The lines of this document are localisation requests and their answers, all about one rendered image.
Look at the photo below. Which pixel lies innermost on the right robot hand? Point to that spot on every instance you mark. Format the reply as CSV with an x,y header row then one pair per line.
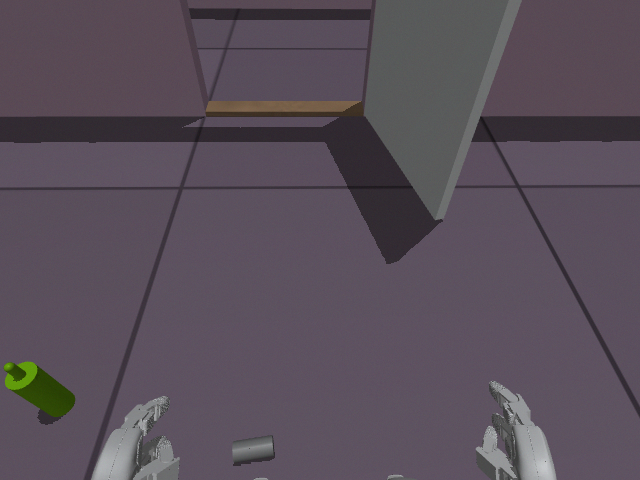
x,y
525,443

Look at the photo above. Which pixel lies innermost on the left robot hand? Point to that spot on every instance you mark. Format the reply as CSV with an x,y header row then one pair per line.
x,y
125,458

